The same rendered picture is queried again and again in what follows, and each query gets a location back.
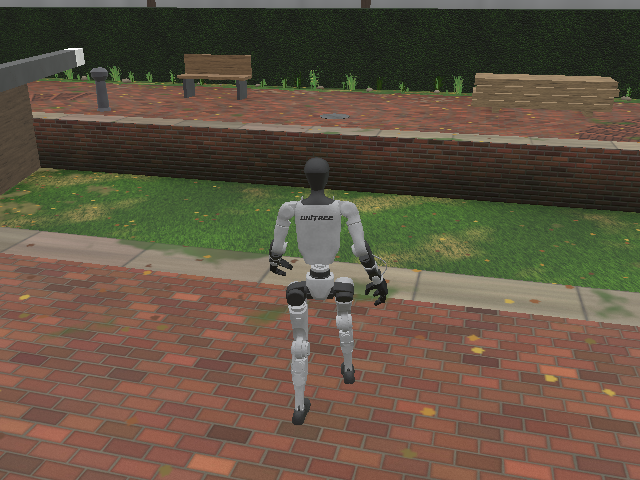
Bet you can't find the robot left forearm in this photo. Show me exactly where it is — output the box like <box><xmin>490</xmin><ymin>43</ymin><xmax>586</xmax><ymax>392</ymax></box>
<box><xmin>269</xmin><ymin>239</ymin><xmax>283</xmax><ymax>266</ymax></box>

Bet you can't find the robot right forearm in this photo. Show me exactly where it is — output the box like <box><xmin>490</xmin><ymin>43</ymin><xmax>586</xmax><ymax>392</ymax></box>
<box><xmin>359</xmin><ymin>240</ymin><xmax>383</xmax><ymax>285</ymax></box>

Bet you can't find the robot left foot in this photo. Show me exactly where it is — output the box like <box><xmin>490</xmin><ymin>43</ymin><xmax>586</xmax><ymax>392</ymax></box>
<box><xmin>292</xmin><ymin>398</ymin><xmax>311</xmax><ymax>425</ymax></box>

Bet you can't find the left robot hand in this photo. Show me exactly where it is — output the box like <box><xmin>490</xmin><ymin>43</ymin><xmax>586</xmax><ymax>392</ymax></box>
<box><xmin>270</xmin><ymin>258</ymin><xmax>293</xmax><ymax>276</ymax></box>

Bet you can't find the left robot upper arm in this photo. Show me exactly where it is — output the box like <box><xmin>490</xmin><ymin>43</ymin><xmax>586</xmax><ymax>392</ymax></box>
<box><xmin>271</xmin><ymin>201</ymin><xmax>298</xmax><ymax>254</ymax></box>

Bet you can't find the robot right thigh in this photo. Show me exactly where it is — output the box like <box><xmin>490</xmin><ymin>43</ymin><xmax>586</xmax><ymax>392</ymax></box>
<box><xmin>334</xmin><ymin>277</ymin><xmax>354</xmax><ymax>332</ymax></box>

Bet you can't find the right robot upper arm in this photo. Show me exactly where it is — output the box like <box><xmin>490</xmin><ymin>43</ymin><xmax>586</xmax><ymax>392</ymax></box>
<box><xmin>338</xmin><ymin>200</ymin><xmax>368</xmax><ymax>257</ymax></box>

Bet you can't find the right robot hand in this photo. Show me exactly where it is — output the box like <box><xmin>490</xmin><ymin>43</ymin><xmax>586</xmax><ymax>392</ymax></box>
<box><xmin>365</xmin><ymin>278</ymin><xmax>388</xmax><ymax>306</ymax></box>

